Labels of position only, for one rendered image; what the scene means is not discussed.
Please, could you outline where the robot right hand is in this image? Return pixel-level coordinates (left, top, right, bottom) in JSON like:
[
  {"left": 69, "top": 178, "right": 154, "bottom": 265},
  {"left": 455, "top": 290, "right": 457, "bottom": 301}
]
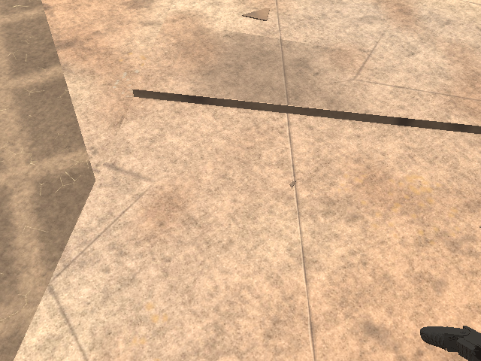
[{"left": 420, "top": 326, "right": 481, "bottom": 361}]

